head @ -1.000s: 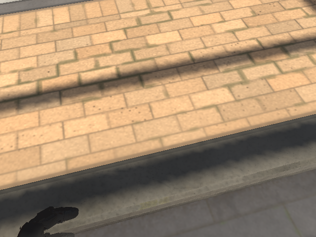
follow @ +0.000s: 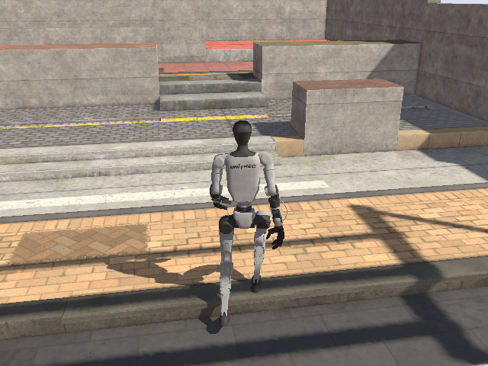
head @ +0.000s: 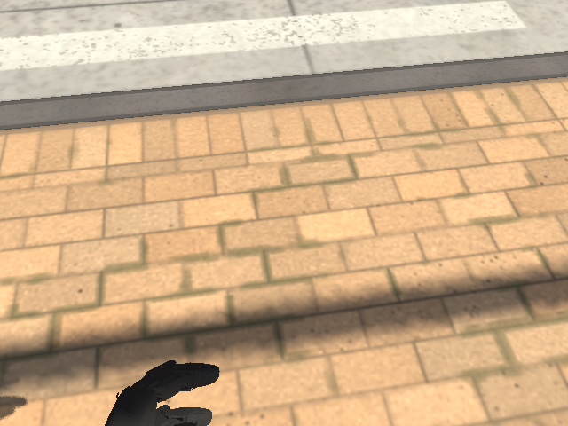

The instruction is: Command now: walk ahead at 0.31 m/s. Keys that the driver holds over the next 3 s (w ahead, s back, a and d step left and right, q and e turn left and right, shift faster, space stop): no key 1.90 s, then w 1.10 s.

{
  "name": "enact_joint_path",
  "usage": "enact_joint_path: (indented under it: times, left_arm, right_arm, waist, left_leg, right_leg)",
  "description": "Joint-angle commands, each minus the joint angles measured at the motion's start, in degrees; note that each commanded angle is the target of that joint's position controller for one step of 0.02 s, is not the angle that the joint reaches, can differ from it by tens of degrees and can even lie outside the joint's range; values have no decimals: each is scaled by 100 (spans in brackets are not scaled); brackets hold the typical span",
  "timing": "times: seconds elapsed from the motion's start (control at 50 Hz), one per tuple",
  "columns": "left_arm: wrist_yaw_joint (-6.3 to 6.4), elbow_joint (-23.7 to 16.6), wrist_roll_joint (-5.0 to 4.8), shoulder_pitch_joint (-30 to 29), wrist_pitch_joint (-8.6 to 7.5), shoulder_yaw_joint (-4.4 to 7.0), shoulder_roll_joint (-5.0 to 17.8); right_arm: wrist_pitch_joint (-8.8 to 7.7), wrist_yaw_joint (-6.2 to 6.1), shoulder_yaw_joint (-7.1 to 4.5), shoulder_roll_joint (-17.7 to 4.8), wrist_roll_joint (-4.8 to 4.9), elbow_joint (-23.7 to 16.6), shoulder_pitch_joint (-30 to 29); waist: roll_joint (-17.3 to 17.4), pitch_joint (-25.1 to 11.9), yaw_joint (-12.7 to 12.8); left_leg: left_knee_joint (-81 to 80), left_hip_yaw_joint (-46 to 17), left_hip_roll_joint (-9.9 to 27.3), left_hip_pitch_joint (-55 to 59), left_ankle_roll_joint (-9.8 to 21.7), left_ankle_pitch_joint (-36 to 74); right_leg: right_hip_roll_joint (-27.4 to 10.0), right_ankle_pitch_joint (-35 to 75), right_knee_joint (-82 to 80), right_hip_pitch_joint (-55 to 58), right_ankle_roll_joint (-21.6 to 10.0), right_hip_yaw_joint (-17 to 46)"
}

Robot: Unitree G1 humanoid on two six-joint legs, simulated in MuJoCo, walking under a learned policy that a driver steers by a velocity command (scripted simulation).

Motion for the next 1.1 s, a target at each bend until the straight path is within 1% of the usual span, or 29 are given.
enact_joint_path:
  times: [0.02, 0.04, 0.06, 0.08, 0.1, 0.12, 0.14, 0.16, 0.18, 0.2, 0.22, 0.24, 0.26, 0.28, 0.32, 0.36, 0.38, 0.4, 0.42, 0.44, 0.46, 0.48, 0.5, 0.52, 0.56, 0.62, 0.68, 0.84, 1.1]
  left_arm:
    - [157, 604, 144, 2124, 110, 546, 1304]
    - [157, 675, -160, 1500, 79, 495, 1074]
    - [124, 838, -215, 1045, 26, 422, 667]
    - [88, 1051, -103, 1024, -56, 370, 295]
    - [31, 1260, -45, 1166, -118, 355, 142]
    - [38, 1436, -44, 1288, -147, 382, 117]
    - [99, 1503, -40, 1280, -188, 393, 81]
    - [155, 1494, -39, 1159, -206, 436, 276]
    - [212, 1493, -20, 1015, -231, 401, 249]
    - [256, 1487, 56, 936, -261, 402, 386]
    - [301, 1528, 87, 917, -269, 424, 548]
    - [332, 1536, 63, 903, -251, 462, 751]
    - [357, 1618, 4, 1094, -223, 531, 994]
    - [367, 1708, -54, 1316, -187, 582, 1156]
    - [359, 1802, -87, 1505, -55, 638, 1282]
    - [340, 1843, -115, 1369, 46, 648, 1227]
    - [330, 1881, -147, 1329, 73, 636, 1154]
    - [319, 1964, -140, 1398, 73, 604, 1033]
    - [306, 2004, -74, 1434, 47, 551, 851]
    - [272, 2096, -20, 1938, 10, 540, 711]
    - [322, 2206, -24, 1883, 67, 521, 660]
    - [365, 2225, -49, 1636, 143, 563, 847]
    - [420, 2251, -79, 1520, 200, 587, 924]
    - [460, 2277, -73, 1492, 245, 598, 956]
    - [473, 2340, -64, 1508, 280, 598, 969]
    - [466, 2446, -109, 1442, 298, 614, 1032]
    - [464, 2555, -114, 1424, 349, 614, 1014]
    - [495, 2814, -111, 1404, 437, 620, 1000]
    - [543, 3098, -95, 1585, 403, 586, 881]
  right_arm:
    - [-371, 401, -314, -612, -3, -331, 536]
    - [-288, 396, -290, -501, 82, -765, -385]
    - [-186, 281, -226, -364, 66, -1131, -1031]
    - [-126, 177, -253, -430, 102, -1305, -1076]
    - [-146, 148, -223, -450, 152, -1444, -922]
    - [-152, 137, -204, -442, 201, -1508, -862]
    - [-176, 145, -172, -408, 172, -1561, -868]
    - [-149, 102, -201, -534, 164, -1547, -783]
    - [-139, 86, -222, -609, 105, -1563, -953]
    - [-121, 68, -247, -656, 79, -1533, -973]
    - [-98, 59, -225, -608, 29, -1536, -1047]
    - [-72, 67, -190, -527, 9, -1551, -1179]
    - [-49, 75, -153, -454, 2, -1580, -1445]
    - [-13, 81, -156, -498, 7, -1581, -1633]
    - [49, 73, -192, -669, 32, -1555, -1866]
    - [79, 46, -251, -829, 31, -1496, -1968]
    - [81, 28, -286, -901, -3, -1442, -1979]
    - [84, 1, -343, -1050, -52, -1402, -1945]
    - [84, -47, -395, -1236, -100, -1375, -1795]
    - [107, -88, -450, -1530, -63, -1387, -2008]
    - [118, -53, -393, -1098, -4, -1293, -2038]
    - [109, -13, -340, -848, 5, -1261, -2104]
    - [79, 10, -327, -801, -31, -1220, -2139]
    - [38, 27, -332, -831, -29, -1170, -2140]
    - [-18, 16, -353, -876, 10, -1017, -2029]
    - [-37, -10, -363, -925, 24, -879, -1970]
    - [-30, -27, -373, -962, 36, -766, -1963]
    - [27, -63, -388, -960, 48, -544, -2015]
    - [109, -97, -397, -904, 47, -293, -2110]
  waist:
    - [-1148, -2249, 570]
    - [-516, -1038, 377]
    - [-182, -117, 130]
    - [-23, 109, -42]
    - [-61, 97, -235]
    - [-192, 97, -321]
    - [-256, 73, -373]
    - [-279, 63, -485]
    - [-209, -38, -527]
    - [-332, -239, -581]
    - [-451, -415, -587]
    - [-533, -590, -521]
    - [-620, -687, -344]
    - [-652, -726, -175]
    - [-693, -671, 51]
    - [-676, -441, 77]
    - [-609, -328, 49]
    - [-470, -250, 14]
    - [-224, -331, -1]
    - [501, -422, 443]
    - [686, -453, 317]
    - [513, -202, 206]
    - [402, -149, 171]
    - [403, -142, 163]
    - [352, -253, 151]
    - [217, -346, 105]
    - [123, -354, 92]
    - [2, -196, 62]
    - [10, 63, 26]
  left_leg:
    - [6629, -1624, -1125, -2563, -68, -1117]
    - [7169, -1027, -871, -3301, 52, -1393]
    - [7329, -691, -514, -3718, 171, -1083]
    - [7271, -659, -349, -3634, 292, -768]
    - [6730, -780, -288, -3586, 398, -483]
    - [6386, -820, -362, -3683, 433, -421]
    - [5700, -901, -345, -3551, 380, -135]
    - [4664, -754, -304, -3444, 216, -185]
    - [3832, -691, -219, -3030, 45, -99]
    - [3155, -385, -203, -2738, -82, 51]
    - [2507, -199, -109, -2463, -217, 136]
    - [1815, -22, -55, -2126, -303, 200]
    - [1343, 83, -20, -1945, -367, 227]
    - [1047, 135, 9, -1859, -404, 172]
    - [505, 170, 81, -1736, -405, 139]
    - [-247, 227, 106, -1405, -280, 335]
    - [-703, 257, 61, -1152, -176, 498]
    - [-1060, 108, 133, -815, -57, 836]
    - [-1001, -223, 467, -300, 78, 1608]
    - [-766, -500, 699, 2, 422, 1835]
    - [-932, -487, 549, -506, 502, 821]
    - [-1040, -408, 369, -828, 399, 425]
    - [-1044, -334, 287, -900, 289, 518]
    - [-1000, -295, 246, -890, 245, 793]
    - [-908, -244, 217, -732, 248, 1343]
    - [-811, -217, 210, -547, 304, 1935]
    - [-789, -200, 198, -466, 351, 2132]
    - [-870, -155, 150, -451, 378, 1903]
    - [-1102, -95, 63, -542, 324, 941]
  right_leg:
    - [-2344, 3284, -4297, 4168, -1600, 5606]
    - [-2183, 2660, -4142, 3187, -1240, 4634]
    - [-1891, 2378, -4016, 2174, -819, 3412]
    - [-1600, 2368, -4115, 1870, -543, 2726]
    - [-1170, 2424, -4034, 2057, -375, 2062]
    - [-1007, 2496, -4330, 2348, -400, 1746]
    - [-918, 2965, -4503, 2369, -385, 1483]
    - [-785, 3412, -4672, 2594, -459, 1107]
    - [-742, 3973, -4819, 2560, -420, 930]
    - [-715, 4746, -4883, 2660, -441, 694]
    - [-717, 5389, -4869, 2786, -470, 572]
    - [-715, 5742, -4867, 2939, -440, 458]
    - [-799, 5825, -4862, 3156, -433, 478]
    - [-926, 5663, -4808, 3371, -445, 581]
    - [-1134, 4636, -4724, 3555, -581, 836]
    - [-1185, 3092, -4726, 3358, -605, 1084]
    - [-1060, 2273, -4673, 3235, -501, 1152]
    - [-902, 1614, -4596, 3075, -303, 1203]
    - [-700, 1156, -4352, 2793, -97, 1108]
    - [-272, 724, -4333, 2428, 129, 842]
    - [-131, 615, -4411, 2901, 301, 593]
    - [-132, 669, -4404, 3063, 356, 564]
    - [-161, 744, -4355, 3134, 365, 557]
    - [-177, 893, -4339, 3207, 365, 568]
    - [-228, 1212, -4337, 3370, 372, 606]
    - [-257, 1655, -4287, 3532, 413, 604]
    - [-266, 1790, -4272, 3619, 459, 588]
    - [-280, 1598, -4343, 3610, 520, 560]
    - [-300, 1044, -4525, 3378, 496, 562]
Next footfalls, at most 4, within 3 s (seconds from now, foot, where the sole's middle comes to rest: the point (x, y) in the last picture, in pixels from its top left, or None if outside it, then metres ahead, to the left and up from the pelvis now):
0.42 left None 0.23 0.14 -0.68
2.70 right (323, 324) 0.67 -0.07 -0.68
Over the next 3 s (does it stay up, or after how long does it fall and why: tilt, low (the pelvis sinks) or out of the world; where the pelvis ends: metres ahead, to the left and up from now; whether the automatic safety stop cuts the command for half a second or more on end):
stays up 0.65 0.01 0.11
